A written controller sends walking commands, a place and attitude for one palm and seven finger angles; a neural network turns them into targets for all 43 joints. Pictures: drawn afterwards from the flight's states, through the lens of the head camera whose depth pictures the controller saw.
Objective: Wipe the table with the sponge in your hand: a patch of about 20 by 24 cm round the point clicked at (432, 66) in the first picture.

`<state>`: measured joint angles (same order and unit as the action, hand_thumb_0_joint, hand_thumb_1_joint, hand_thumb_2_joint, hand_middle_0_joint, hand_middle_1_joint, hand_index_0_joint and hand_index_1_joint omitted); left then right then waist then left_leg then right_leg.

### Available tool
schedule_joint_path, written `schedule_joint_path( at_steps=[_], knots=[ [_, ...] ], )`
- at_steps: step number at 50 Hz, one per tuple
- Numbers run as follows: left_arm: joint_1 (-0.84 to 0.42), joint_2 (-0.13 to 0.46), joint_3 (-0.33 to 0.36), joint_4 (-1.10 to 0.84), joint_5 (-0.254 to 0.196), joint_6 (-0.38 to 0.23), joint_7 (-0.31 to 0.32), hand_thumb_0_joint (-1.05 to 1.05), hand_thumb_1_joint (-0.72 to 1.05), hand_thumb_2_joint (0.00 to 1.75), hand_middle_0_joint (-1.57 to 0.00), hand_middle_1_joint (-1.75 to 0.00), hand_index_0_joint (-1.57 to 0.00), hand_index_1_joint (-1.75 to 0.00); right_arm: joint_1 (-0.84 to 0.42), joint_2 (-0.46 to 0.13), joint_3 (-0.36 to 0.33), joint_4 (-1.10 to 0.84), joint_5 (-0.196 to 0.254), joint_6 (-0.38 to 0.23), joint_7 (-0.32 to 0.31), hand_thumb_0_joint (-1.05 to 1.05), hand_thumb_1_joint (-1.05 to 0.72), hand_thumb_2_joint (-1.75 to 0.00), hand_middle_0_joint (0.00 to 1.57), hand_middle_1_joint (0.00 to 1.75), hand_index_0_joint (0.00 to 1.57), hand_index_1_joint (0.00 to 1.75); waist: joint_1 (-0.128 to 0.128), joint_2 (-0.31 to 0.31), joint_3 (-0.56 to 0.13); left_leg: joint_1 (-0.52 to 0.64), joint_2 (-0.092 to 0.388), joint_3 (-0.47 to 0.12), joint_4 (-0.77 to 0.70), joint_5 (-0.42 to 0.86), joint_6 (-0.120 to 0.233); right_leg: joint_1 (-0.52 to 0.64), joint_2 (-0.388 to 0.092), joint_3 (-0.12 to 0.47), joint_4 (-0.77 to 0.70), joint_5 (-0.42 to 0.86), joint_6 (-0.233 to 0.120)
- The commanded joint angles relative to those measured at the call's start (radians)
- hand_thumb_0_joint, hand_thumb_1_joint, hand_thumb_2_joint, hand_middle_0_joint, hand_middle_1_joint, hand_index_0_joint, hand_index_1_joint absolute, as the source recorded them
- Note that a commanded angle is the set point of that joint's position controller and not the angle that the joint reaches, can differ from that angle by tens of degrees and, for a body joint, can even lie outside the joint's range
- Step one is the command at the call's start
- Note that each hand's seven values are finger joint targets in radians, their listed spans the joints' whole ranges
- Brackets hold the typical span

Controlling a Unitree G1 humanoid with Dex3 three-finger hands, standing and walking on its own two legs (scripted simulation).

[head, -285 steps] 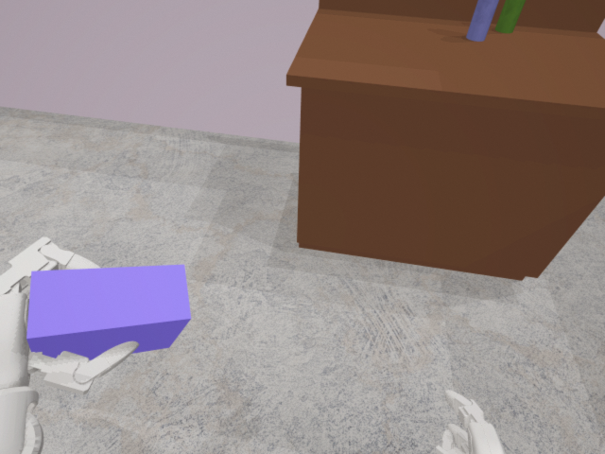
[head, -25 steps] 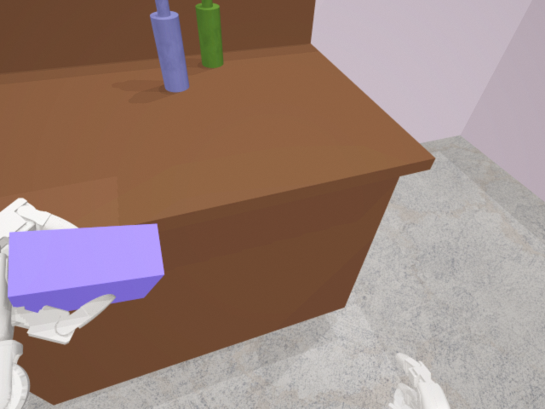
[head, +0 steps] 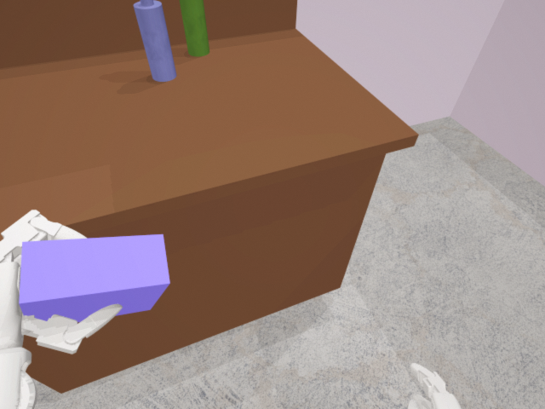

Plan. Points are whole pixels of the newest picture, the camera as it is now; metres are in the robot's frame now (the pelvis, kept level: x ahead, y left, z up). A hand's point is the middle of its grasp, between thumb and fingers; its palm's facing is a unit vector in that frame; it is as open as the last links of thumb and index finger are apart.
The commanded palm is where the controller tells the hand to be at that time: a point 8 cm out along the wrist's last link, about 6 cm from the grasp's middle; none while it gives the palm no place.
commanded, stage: look again from close up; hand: left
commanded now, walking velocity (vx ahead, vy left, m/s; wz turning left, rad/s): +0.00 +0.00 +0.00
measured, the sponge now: (118, 279) +0.23 +0.20 +0.14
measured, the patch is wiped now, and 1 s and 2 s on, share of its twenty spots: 0.00 0.00 0.00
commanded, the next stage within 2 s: shuffle to correct the standing spot in 0.30 s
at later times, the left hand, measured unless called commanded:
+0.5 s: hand (46, 243) +0.25 +0.28 +0.17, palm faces +0.40 -0.84 -0.36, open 10.1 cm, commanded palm +0.20 +0.30 +0.18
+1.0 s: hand (72, 180) +0.35 +0.30 +0.17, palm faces +0.40 -0.84 -0.38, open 10.1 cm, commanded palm +0.30 +0.33 +0.18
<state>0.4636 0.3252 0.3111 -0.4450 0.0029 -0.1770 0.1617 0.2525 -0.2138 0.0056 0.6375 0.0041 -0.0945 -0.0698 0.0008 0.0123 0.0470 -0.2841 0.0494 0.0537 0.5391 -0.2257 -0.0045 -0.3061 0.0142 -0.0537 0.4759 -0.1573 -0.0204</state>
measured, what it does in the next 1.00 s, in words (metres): walks ahead: left foot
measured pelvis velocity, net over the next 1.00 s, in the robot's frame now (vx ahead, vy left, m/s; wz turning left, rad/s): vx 0.14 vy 0.06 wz -0.01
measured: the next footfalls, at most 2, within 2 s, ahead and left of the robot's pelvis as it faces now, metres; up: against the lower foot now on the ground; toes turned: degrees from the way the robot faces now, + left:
left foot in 0.98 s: +0.26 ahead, +0.19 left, +0.00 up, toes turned -3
right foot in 1.28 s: +0.23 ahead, +0.00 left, +0.00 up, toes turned -3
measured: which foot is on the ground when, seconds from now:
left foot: down 0.00-0.82, up 0.84-0.96, down 0.98-1.00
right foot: down 0.00-1.00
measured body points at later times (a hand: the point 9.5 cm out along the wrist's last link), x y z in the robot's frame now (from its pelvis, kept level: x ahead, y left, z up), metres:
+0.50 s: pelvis +0.03 +0.03 +0.00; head +0.02 +0.05 +0.45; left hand +0.22 +0.32 +0.19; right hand +0.19 -0.18 -0.07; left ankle +0.06 +0.12 -0.73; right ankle +0.09 -0.10 -0.73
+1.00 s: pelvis +0.14 +0.06 -0.02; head +0.17 +0.09 +0.42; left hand +0.33 +0.34 +0.19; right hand +0.31 -0.18 -0.09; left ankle +0.17 +0.15 -0.74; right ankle +0.09 -0.09 -0.73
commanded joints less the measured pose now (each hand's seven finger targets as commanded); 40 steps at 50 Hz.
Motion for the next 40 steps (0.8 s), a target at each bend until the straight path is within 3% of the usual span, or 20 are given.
schedule_joint_path(
  at_steps=[1,2,3,4,5,6,8,10,12,14,15,20,24,27,30,34,35,36,38,40],
  knots=[
    [-0.116,0.204,0.134,-0.264,-0.014,-0.076,0.027,0.00,0.10,1.30,-1.20,-1.60,-1.20,-1.60,-0.113,-0.094,-0.027,-0.159,-0.009,-0.060,-0.004,0.00,-0.90,-0.90,0.20,0.30,0.20,0.30,-0.001,0.028,-0.078,-0.041,0.032,-0.067,-0.136,-0.196,0.013,0.041,-0.096,0.142,-0.160,-0.310,0.002],
    [-0.095,0.197,0.135,-0.253,-0.016,-0.077,0.026,0.00,0.10,1.30,-1.20,-1.60,-1.20,-1.60,-0.108,-0.098,-0.029,-0.158,-0.007,-0.061,-0.003,0.00,-0.90,-0.90,0.20,0.30,0.20,0.30,0.000,0.033,-0.099,-0.042,0.038,-0.074,-0.147,-0.181,0.014,0.071,-0.089,0.132,-0.141,-0.275,0.005],
    [-1.115,1.053,0.732,-0.447,0.112,-0.170,0.002,0.00,0.10,1.30,-1.20,-1.60,-1.20,-1.60,0.002,-0.108,-0.051,-0.134,-0.049,-0.107,-0.006,0.00,-0.90,-0.90,0.20,0.30,0.20,0.30,0.048,-0.211,-0.004,-0.091,-0.002,-0.005,0.096,-0.067,0.017,-0.086,-0.160,0.254,-0.252,-0.121,0.060],
    [-0.551,0.423,0.307,0.132,0.010,-0.130,-0.047,0.00,0.10,1.30,-1.20,-1.60,-1.20,-1.60,-0.046,-0.003,-0.012,-0.089,-0.012,-0.102,-0.006,0.00,-0.90,-0.90,0.20,0.30,0.20,0.30,0.012,-0.232,-0.210,0.040,-0.095,-0.043,0.156,-0.099,0.029,-0.045,-0.234,0.228,-0.220,-0.261,-0.033],
    [-0.349,0.261,0.236,0.209,-0.050,-0.094,-0.049,0.00,0.10,1.30,-1.20,-1.60,-1.20,-1.60,-0.101,-0.047,-0.032,-0.144,0.014,-0.117,0.000,0.00,-0.90,-0.90,0.20,0.30,0.20,0.30,0.042,0.003,-0.188,0.173,-0.068,-0.005,0.058,-0.103,0.010,-0.102,-0.179,0.307,-0.243,-0.368,-0.058],
    [-0.338,0.215,0.150,0.108,-0.049,-0.122,-0.072,0.00,0.10,1.30,-1.20,-1.60,-1.20,-1.60,-0.072,-0.068,-0.040,-0.180,0.010,-0.113,0.011,0.00,-0.90,-0.90,0.20,0.30,0.20,0.30,0.034,0.039,-0.167,0.131,-0.071,0.013,0.011,-0.163,0.006,-0.074,-0.174,0.270,-0.238,-0.442,-0.051],
    [-0.244,0.193,0.096,-0.026,-0.054,-0.134,-0.082,0.00,0.10,1.30,-1.20,-1.60,-1.20,-1.60,-0.095,-0.089,-0.035,-0.193,0.011,-0.115,0.039,0.00,-0.90,-0.90,0.20,0.30,0.20,0.30,0.046,0.044,-0.098,0.075,-0.075,0.013,-0.057,-0.213,0.009,-0.040,-0.131,0.225,-0.222,-0.466,-0.028],
    [-0.224,0.151,0.050,-0.118,-0.053,-0.126,-0.084,0.00,0.10,1.30,-1.20,-1.60,-1.20,-1.60,-0.113,-0.093,-0.025,-0.215,0.016,-0.127,0.056,0.00,-0.90,-0.90,0.20,0.30,0.20,0.30,0.038,0.052,-0.062,0.021,-0.033,-0.053,-0.187,-0.240,0.018,0.013,-0.059,0.157,-0.142,-0.399,-0.008],
    [-0.192,0.177,0.092,-0.127,-0.034,-0.116,-0.069,0.00,0.10,1.30,-1.20,-1.60,-1.20,-1.60,-0.121,-0.110,-0.023,-0.232,0.022,-0.132,0.061,0.00,-0.90,-0.90,0.20,0.30,0.20,0.30,0.048,0.044,-0.081,-0.136,0.055,-0.140,-0.313,-0.333,0.047,0.183,0.002,0.067,0.041,-0.237,0.024],
    [-0.182,0.215,0.157,-0.116,-0.025,-0.112,-0.059,0.00,0.10,1.30,-1.20,-1.60,-1.20,-1.60,-0.130,-0.108,-0.025,-0.246,0.021,-0.125,0.059,0.00,-0.90,-0.90,0.20,0.30,0.20,0.30,0.053,0.036,-0.072,-0.234,0.098,-0.164,-0.359,-0.427,0.071,0.247,0.015,0.046,0.117,-0.187,0.036],
    [-0.234,0.280,0.220,-0.160,-0.023,-0.116,-0.052,0.00,0.10,1.30,-1.20,-1.60,-1.20,-1.60,-0.140,-0.112,-0.027,-0.249,0.015,-0.123,0.059,0.00,-0.90,-0.90,0.20,0.30,0.20,0.30,0.048,0.100,-0.068,-0.215,0.099,-0.155,-0.378,-0.419,0.068,0.235,0.026,0.038,0.136,-0.173,0.038],
    [-0.322,0.257,0.211,-0.225,-0.020,-0.138,-0.050,0.00,0.10,1.30,-1.20,-1.60,-1.20,-1.60,-0.144,-0.097,-0.018,-0.252,-0.006,-0.132,0.060,0.00,-0.90,-0.90,0.20,0.30,0.20,0.30,0.039,0.145,-0.059,-0.189,0.070,-0.115,-0.325,-0.388,0.056,0.247,0.009,0.054,0.049,-0.136,0.017],
    [-0.259,0.170,0.121,-0.165,-0.017,-0.134,-0.056,0.00,0.10,1.30,-1.20,-1.60,-1.20,-1.60,-0.111,-0.100,-0.025,-0.227,-0.014,-0.140,0.060,0.00,-0.90,-0.90,0.20,0.30,0.20,0.30,0.034,0.037,-0.071,-0.111,-0.007,-0.092,-0.201,-0.379,0.051,0.163,-0.024,0.138,-0.085,-0.284,-0.014],
    [-0.255,0.147,0.085,-0.139,-0.018,-0.119,-0.061,0.00,0.10,1.30,-1.20,-1.60,-1.20,-1.60,-0.097,-0.102,-0.028,-0.211,-0.020,-0.131,0.055,0.00,-0.90,-0.90,0.20,0.30,0.20,0.30,0.019,-0.033,-0.052,-0.037,-0.056,-0.063,-0.084,-0.280,0.040,0.046,-0.071,0.235,-0.159,-0.408,-0.052],
    [-0.283,0.192,0.119,-0.167,-0.024,-0.117,-0.056,0.00,0.10,1.30,-1.20,-1.60,-1.20,-1.60,-0.111,-0.109,-0.032,-0.202,-0.019,-0.121,0.047,0.00,-0.90,-0.90,0.20,0.30,0.20,0.30,0.011,0.005,-0.054,0.026,-0.060,-0.058,-0.055,-0.182,0.040,-0.009,-0.081,0.239,-0.124,-0.365,-0.062],
    [-0.257,0.191,0.135,-0.194,-0.029,-0.129,-0.049,0.00,0.10,1.30,-1.20,-1.60,-1.20,-1.60,-0.112,-0.117,-0.034,-0.218,-0.004,-0.100,0.045,0.00,-0.90,-0.90,0.20,0.30,0.20,0.30,0.011,0.131,-0.075,0.023,0.051,-0.231,-0.192,-0.148,0.085,0.032,-0.004,0.055,0.133,-0.142,-0.018],
    [-0.270,0.223,0.160,-0.234,-0.032,-0.134,-0.046,0.00,0.10,1.30,-1.20,-1.60,-1.20,-1.60,-0.128,-0.110,-0.031,-0.224,-0.004,-0.104,0.044,0.00,-0.90,-0.90,0.20,0.30,0.20,0.30,0.007,0.185,-0.083,0.087,0.069,-0.243,-0.196,-0.032,0.081,-0.010,0.004,0.017,0.202,-0.063,-0.007],
    [-0.245,0.216,0.165,-0.232,-0.033,-0.141,-0.042,0.00,0.10,1.30,-1.20,-1.60,-1.20,-1.60,-0.109,-0.108,-0.034,-0.221,-0.008,-0.101,0.045,0.00,-0.90,-0.90,0.20,0.30,0.20,0.30,0.008,0.171,-0.106,0.130,0.089,-0.268,-0.150,0.148,0.083,-0.020,-0.008,-0.004,0.200,-0.051,-0.006],
    [-0.201,0.198,0.151,-0.251,-0.032,-0.141,-0.042,0.00,0.10,1.30,-1.20,-1.60,-1.20,-1.60,-0.106,-0.110,-0.040,-0.231,-0.005,-0.095,0.057,0.00,-0.90,-0.90,0.20,0.30,0.20,0.30,0.014,0.107,-0.146,0.141,0.065,-0.166,-0.023,0.410,0.061,0.076,-0.023,-0.013,0.118,0.030,-0.024],
    [-0.139,0.233,0.186,-0.233,-0.037,-0.136,-0.033,0.00,0.10,1.30,-1.20,-1.60,-1.20,-1.60,-0.111,-0.112,-0.046,-0.238,0.004,-0.087,0.063,0.00,-0.90,-0.90,0.20,0.30,0.20,0.30,0.026,-0.031,-0.205,-0.051,-0.017,-0.047,0.217,0.430,0.014,0.327,-0.109,0.114,0.086,0.329,-0.087]
  ],
)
